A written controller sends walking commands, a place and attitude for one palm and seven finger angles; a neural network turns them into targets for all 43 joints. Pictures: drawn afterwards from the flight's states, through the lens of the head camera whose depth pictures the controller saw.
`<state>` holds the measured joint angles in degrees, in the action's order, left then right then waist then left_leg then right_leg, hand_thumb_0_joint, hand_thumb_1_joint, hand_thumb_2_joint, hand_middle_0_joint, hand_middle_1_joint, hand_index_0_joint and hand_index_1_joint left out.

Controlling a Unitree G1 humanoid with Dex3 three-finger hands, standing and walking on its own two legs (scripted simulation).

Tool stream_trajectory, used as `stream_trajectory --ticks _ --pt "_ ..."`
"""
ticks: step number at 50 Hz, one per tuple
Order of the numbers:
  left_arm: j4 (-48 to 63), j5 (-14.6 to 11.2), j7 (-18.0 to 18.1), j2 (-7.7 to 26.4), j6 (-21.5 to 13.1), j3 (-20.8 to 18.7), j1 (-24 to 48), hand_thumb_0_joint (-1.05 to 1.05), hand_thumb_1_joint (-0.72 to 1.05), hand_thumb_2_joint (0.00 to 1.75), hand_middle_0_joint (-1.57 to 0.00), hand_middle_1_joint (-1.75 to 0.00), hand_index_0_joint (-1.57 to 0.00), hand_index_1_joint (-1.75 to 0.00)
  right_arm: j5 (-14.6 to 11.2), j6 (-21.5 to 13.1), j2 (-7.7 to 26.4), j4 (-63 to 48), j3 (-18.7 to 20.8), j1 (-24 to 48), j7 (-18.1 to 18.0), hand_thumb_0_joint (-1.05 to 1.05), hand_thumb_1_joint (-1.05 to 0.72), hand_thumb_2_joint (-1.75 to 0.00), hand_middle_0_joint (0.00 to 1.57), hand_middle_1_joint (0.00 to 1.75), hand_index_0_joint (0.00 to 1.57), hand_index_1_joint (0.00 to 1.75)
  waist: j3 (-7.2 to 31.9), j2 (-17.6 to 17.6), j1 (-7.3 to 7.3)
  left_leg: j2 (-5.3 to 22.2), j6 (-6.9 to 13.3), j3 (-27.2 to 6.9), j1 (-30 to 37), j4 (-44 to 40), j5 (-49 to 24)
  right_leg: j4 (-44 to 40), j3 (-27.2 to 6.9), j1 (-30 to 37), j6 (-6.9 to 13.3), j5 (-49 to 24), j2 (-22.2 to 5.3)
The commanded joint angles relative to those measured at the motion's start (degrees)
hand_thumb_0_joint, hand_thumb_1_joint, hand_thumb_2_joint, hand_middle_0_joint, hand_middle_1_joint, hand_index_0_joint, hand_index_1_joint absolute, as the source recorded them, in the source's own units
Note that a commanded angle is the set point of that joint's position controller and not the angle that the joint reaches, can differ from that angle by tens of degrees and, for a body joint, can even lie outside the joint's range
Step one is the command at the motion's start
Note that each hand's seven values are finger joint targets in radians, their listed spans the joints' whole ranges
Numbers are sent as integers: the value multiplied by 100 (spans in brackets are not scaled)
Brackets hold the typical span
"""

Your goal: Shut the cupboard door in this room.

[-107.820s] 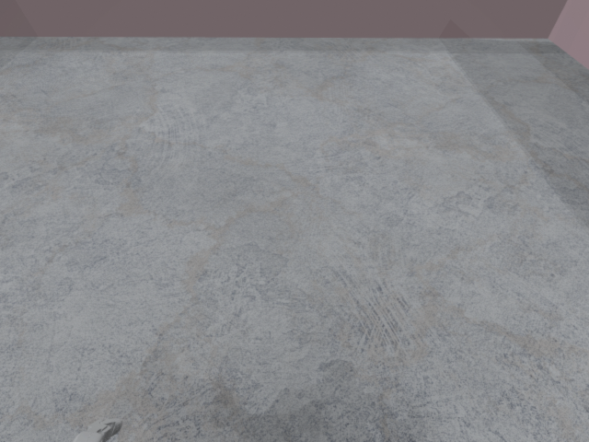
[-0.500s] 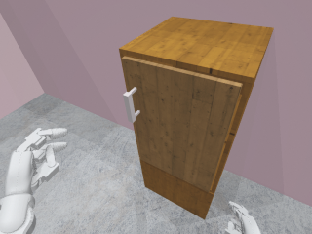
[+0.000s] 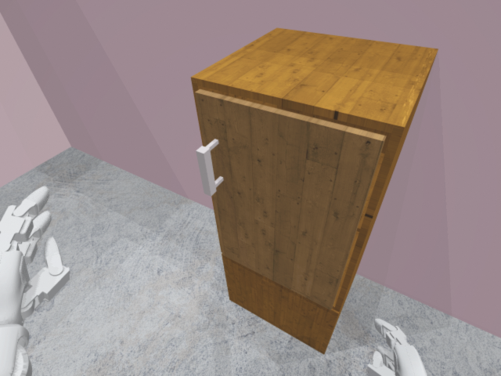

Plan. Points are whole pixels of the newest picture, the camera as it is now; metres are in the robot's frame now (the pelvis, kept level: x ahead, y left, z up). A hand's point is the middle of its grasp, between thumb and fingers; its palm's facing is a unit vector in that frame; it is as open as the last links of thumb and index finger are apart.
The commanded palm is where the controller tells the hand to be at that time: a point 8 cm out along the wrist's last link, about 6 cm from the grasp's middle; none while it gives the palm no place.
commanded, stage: step back with the hand held close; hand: left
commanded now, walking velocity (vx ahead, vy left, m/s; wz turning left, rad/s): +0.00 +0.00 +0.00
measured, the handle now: (212, 167) +0.56 +0.17 +0.03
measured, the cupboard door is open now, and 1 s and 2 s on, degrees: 0 0 0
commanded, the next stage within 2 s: stop stepping back and stand still in 1.46 s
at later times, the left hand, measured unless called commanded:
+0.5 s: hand (53, 272) +0.18 +0.27 +0.16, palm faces +0.37 -0.79 -0.49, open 7.4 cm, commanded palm +0.13 +0.31 +0.17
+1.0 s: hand out of the picture +0.09 +0.30 +0.16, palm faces +0.50 -0.74 -0.45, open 7.4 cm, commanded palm +0.03 +0.33 +0.17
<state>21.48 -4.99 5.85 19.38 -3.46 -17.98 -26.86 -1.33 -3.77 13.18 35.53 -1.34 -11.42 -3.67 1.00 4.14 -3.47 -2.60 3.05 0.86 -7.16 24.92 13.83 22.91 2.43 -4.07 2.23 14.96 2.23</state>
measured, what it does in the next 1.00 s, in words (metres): shifts its weight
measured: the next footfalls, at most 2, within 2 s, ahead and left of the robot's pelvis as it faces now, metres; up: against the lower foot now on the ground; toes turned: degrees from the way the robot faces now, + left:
right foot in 1.58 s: -0.36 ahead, -0.07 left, +0.00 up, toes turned -8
left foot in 1.96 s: -0.25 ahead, +0.24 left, +0.00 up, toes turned -2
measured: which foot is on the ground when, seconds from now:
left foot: down 0.00-1.00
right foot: down 0.00-1.00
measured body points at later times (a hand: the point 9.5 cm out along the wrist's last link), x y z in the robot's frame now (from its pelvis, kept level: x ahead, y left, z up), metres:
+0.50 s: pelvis -0.02 +0.02 -0.01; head -0.02 +0.00 +0.44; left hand +0.16 +0.31 +0.19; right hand +0.15 -0.24 -0.09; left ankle +0.00 +0.08 -0.74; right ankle -0.02 -0.09 -0.74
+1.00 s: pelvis -0.09 +0.02 -0.02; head -0.09 +0.04 +0.43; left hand +0.06 +0.34 +0.18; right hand +0.07 -0.22 -0.10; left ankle +0.00 +0.09 -0.74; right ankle -0.02 -0.09 -0.74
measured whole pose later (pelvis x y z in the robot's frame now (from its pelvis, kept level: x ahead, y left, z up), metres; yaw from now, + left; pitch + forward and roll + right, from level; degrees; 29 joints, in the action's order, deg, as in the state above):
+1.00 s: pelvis -0.09 +0.02 -0.02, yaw +3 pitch -1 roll -2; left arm 28.8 -1.0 8.5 23.3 -11.9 -25.4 -28.9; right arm -0.4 -0.4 13.2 32.5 0.4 -14.9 -4.2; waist -0.2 0.6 0.3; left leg -2.2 5.0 3.2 -26.6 39.3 17.2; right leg 36.1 0.6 -22.3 0.7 13.3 2.5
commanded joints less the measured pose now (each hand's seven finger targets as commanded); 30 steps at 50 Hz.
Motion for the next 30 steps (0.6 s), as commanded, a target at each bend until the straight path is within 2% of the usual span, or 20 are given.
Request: stream_trajectory --ticks 1,4,6,7,8,9,11,14,16,18,19,21,23,24,25,28,29,30 --pt "1162 2 88 1187 -387 -826 561 0 90 90 -20 -30 -20 -30 -10 -285 571 -908 176 855 -42 0 -90 -90 20 30 20 30 29 75 2 343 -151 -320 -12 -417 -989 -441 -262 -305 -64 -891 -252" --pt "940 -30 50 1119 -359 -824 415 0 90 90 -20 -30 -20 -30 -13 -262 592 -916 213 852 -44 0 -90 -90 20 30 20 30 -6 -188 0 353 -109 -268 17 -396 -1018 -503 -283 -339 -87 -938 -251" --pt "1048 -30 39 1116 -376 -796 457 0 90 90 -20 -30 -20 -30 -10 -235 597 -944 220 834 -37 0 -90 -90 20 30 20 30 172 -145 -1 345 -103 -252 61 -375 -1093 -435 -291 -254 -97 -1029 -274" --pt "1352 27 93 1795 -604 -1441 1034 0 90 90 -20 -30 -20 -30 -53 -146 747 -1108 310 730 -25 0 -90 -90 20 30 20 30 72 -221 168 477 54 -451 -307 -11 -638 -683 -906 -662 -137 -1135 -649" --pt "916 14 68 1379 -643 -1108 547 0 90 90 -20 -30 -20 -30 -9 -82 689 -974 309 708 -42 0 -90 -90 20 30 20 30 128 -439 231 444 49 -481 -243 195 -574 -739 -1005 -800 -79 -1136 -840" --pt "990 34 75 1407 -679 -1102 533 0 90 90 -20 -30 -20 -30 8 -36 687 -974 326 765 -37 0 -90 -90 20 30 20 30 148 -444 210 425 44 -464 -217 261 -657 -732 -1056 -853 -98 -1454 -909" --pt "1017 68 80 1254 -739 -910 315 0 90 90 -20 -30 -20 -30 0 40 706 -986 347 712 -28 0 -90 -90 20 30 20 30 370 -423 265 469 -5 -449 -271 337 -821 -516 -975 -817 -31 -1596 -1017" --pt "1238 63 129 1332 -761 -948 171 0 90 90 -20 -30 -20 -30 -2 128 768 -1045 387 705 -70 0 -90 -90 20 30 20 30 698 -96 272 580 -35 -498 -222 234 -1473 -160 -800 -658 -59 -2008 -937" --pt "1375 58 168 1420 -751 -1032 41 0 90 90 -20 -30 -20 -30 -16 214 776 -1126 394 687 -100 0 -90 -90 20 30 20 30 853 -94 275 668 -43 -546 -264 181 -1970 101 -711 -535 -87 -2277 -829" --pt "1479 38 199 1570 -743 -1202 -72 0 90 90 -20 -30 -20 -30 -22 302 770 -1209 404 688 -132 0 -90 -90 20 30 20 30 921 -235 262 716 -52 -583 -359 146 -2202 246 -661 -459 -106 -2378 -740" --pt "1574 32 221 1725 -752 -1353 -78 0 90 90 -20 -30 -20 -30 -17 330 791 -1222 421 728 -160 0 -90 -90 20 30 20 30 1031 -130 248 726 -58 -570 -362 164 -2367 330 -662 -403 -108 -2543 -735" --pt "1584 20 228 1652 -739 -1328 -244 0 90 90 -20 -30 -20 -30 -37 404 770 -1299 421 656 -158 0 -90 -90 20 30 20 30 1064 -185 262 788 -88 -636 -513 132 -2563 524 -629 -296 -90 -2563 -683" --pt "1502 5 243 1657 -727 -1371 -364 0 90 90 -20 -30 -20 -30 -46 457 765 -1331 436 636 -169 0 -90 -90 20 30 20 30 1011 -298 266 832 -68 -664 -651 72 -2349 541 -651 -361 -116 -2308 -642" --pt "1488 -11 249 1703 -723 -1430 -385 0 90 90 -20 -30 -20 -30 -31 461 797 -1331 453 660 -183 0 -90 -90 20 30 20 30 1003 -198 254 837 -57 -676 -719 40 -2217 538 -680 -373 -121 -2261 -640" --pt "1454 0 244 1585 -723 -1314 -439 0 90 90 -20 -30 -20 -30 -50 474 775 -1340 433 615 -177 0 -90 -90 20 30 20 30 932 -190 286 875 -56 -720 -815 -10 -2094 568 -690 -402 -119 -2096 -635" --pt "1401 24 263 1525 -741 -1246 -447 0 90 90 -20 -30 -20 -30 -49 451 814 -1341 438 581 -176 0 -90 -90 20 30 20 30 723 -210 292 944 14 -848 -1273 -212 -1217 538 -752 -442 -149 -1445 -560" --pt "1428 28 272 1615 -749 -1332 -396 0 90 90 -20 -30 -20 -30 -27 433 843 -1343 451 631 -192 0 -90 -90 20 30 20 30 667 -125 270 960 47 -862 -1405 -308 -872 512 -758 -449 -166 -1265 -542" --pt "1407 55 267 1479 -765 -1187 -377 0 90 90 -20 -30 -20 -30 -44 417 822 -1346 419 588 -188 0 -90 -90 20 30 20 30 561 -117 304 999 73 -953 -1637 -418 -478 558 -752 -426 -165 -989 -514"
